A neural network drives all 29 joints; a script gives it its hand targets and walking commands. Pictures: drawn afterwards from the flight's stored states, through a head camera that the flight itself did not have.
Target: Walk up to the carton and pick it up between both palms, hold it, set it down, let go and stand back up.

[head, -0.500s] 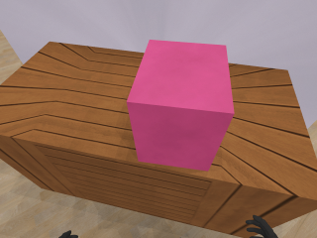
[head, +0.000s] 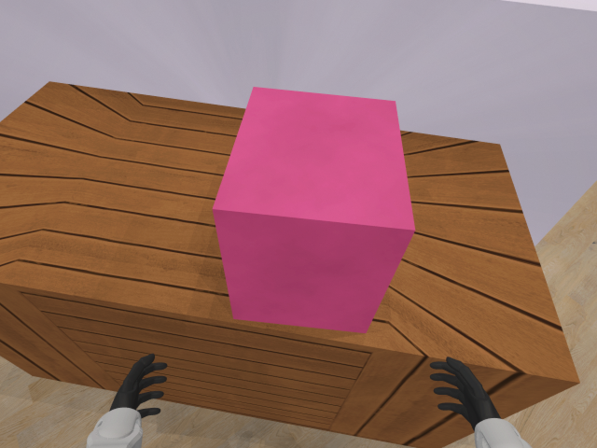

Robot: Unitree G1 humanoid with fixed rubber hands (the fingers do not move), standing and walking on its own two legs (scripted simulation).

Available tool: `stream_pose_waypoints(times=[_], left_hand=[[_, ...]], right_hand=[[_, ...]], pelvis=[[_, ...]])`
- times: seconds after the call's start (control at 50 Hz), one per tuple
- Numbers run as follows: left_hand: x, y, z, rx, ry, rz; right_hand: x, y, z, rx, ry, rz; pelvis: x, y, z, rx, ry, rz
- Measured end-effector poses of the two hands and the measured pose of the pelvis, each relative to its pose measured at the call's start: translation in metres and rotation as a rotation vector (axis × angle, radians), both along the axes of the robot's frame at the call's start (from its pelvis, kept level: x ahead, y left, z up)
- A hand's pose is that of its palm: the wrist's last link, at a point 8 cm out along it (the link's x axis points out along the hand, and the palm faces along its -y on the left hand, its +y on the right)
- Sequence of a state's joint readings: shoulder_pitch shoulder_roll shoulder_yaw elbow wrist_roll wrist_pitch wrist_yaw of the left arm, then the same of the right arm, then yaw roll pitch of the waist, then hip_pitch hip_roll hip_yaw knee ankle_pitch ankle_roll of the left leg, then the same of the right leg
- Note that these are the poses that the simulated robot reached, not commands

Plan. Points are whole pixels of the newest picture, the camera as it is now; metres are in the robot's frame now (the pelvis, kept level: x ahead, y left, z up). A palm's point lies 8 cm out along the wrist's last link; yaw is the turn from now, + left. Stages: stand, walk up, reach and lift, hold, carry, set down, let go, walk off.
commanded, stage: reach and lift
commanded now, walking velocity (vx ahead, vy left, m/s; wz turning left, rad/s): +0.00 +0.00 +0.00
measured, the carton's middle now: (311, 214) +0.44 +0.01 +0.03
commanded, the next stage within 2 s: none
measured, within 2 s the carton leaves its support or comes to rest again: neither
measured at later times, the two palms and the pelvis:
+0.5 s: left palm (119, 381) +0.20 +0.26 -0.04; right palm (477, 418) +0.17 -0.22 -0.06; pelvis +0.03 +0.00 +0.01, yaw -1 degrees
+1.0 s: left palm (111, 393) +0.18 +0.25 -0.01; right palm (465, 388) +0.19 -0.19 +0.00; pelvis +0.02 +0.01 +0.01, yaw +0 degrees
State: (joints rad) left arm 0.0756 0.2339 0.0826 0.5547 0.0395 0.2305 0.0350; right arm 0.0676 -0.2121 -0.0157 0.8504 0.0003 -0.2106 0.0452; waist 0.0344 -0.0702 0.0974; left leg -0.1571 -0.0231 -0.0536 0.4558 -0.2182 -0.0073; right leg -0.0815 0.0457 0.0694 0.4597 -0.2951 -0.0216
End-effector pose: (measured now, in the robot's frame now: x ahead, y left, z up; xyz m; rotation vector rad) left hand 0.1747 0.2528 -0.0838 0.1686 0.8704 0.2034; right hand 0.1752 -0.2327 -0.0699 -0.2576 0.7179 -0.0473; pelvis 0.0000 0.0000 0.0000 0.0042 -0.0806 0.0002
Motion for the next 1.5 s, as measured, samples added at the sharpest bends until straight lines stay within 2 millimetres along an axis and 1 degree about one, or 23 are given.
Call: stream_pose_waypoints(times=[0.08, 0.24, 0.36, 0.5, 0.58, 0.66, 0.74, 0.86, 0.96, 1.08, 1.18, 1.24, 1.32, 1.42, 1.5], left_hand=[[0.003, -0.001, 0.006, -0.007, -0.039, 0.013], [0.008, 0.008, 0.019, -0.003, -0.113, 0.001], [0.019, 0.01, 0.034, 0.002, -0.19, -0.031], [0.028, 0.003, 0.048, -0.016, -0.299, -0.066], [0.026, -0.003, 0.051, -0.038, -0.337, -0.083], [0.023, -0.004, 0.055, -0.05, -0.385, -0.081], [0.017, -0.005, 0.06, -0.053, -0.426, -0.085], [0.004, -0.005, 0.067, -0.074, -0.47, -0.08], [0.001, -0.004, 0.072, -0.081, -0.513, -0.083], [0.015, -0.005, 0.088, -0.087, -0.607, -0.108], [0.03, -0.01, 0.091, -0.103, -0.614, -0.126], [0.041, -0.013, 0.097, -0.112, -0.624, -0.133], [0.056, -0.017, 0.11, -0.119, -0.654, -0.134], [0.069, -0.017, 0.119, -0.128, -0.63, -0.128], [0.08, -0.018, 0.135, -0.129, -0.637, -0.134]], right_hand=[[0.0, -0.001, 0.002, 0.009, 0.0, -0.006], [-0.003, 0.002, 0.003, 0.044, -0.051, -0.055], [-0.004, 0.005, 0.004, 0.064, -0.083, -0.084], [-0.006, 0.012, 0.014, 0.093, -0.157, -0.107], [-0.002, 0.016, 0.025, 0.103, -0.223, -0.113], [0.011, 0.022, 0.043, 0.119, -0.317, -0.102], [0.019, 0.028, 0.05, 0.135, -0.346, -0.095], [0.018, 0.037, 0.059, 0.154, -0.382, -0.111], [0.016, 0.042, 0.063, 0.164, -0.401, -0.122], [0.022, 0.047, 0.072, 0.191, -0.446, -0.134], [0.033, 0.048, 0.076, 0.203, -0.462, -0.143], [0.04, 0.047, 0.079, 0.212, -0.461, -0.151], [0.052, 0.045, 0.091, 0.214, -0.487, -0.138], [0.065, 0.044, 0.103, 0.22, -0.488, -0.129], [0.074, 0.041, 0.116, 0.221, -0.503, -0.134]], pelvis=[[0.01, -0.001, 0.003, 0.001, 0.011, -0.001], [0.024, -0.001, 0.006, 0.003, 0.038, -0.004], [0.028, 0.001, 0.007, 0.004, 0.039, -0.009], [0.029, 0.002, 0.007, 0.002, 0.034, -0.016], [0.028, 0.002, 0.007, 0.001, 0.025, -0.019], [0.025, 0.002, 0.007, 0.001, 0.015, -0.019], [0.023, 0.004, 0.007, -0.001, -0.005, -0.013], [0.02, 0.006, 0.007, -0.001, -0.016, -0.006], [0.017, 0.008, 0.007, 0.0, -0.014, -0.006], [0.014, 0.011, 0.006, -0.001, -0.005, -0.009], [0.014, 0.014, 0.005, -0.002, 0.002, -0.016], [0.016, 0.015, 0.006, -0.003, 0.004, -0.021], [0.019, 0.015, 0.007, -0.004, 0.005, -0.028], [0.024, 0.015, 0.008, -0.004, 0.0, -0.032], [0.026, 0.013, 0.009, -0.004, 0.002, -0.032]])
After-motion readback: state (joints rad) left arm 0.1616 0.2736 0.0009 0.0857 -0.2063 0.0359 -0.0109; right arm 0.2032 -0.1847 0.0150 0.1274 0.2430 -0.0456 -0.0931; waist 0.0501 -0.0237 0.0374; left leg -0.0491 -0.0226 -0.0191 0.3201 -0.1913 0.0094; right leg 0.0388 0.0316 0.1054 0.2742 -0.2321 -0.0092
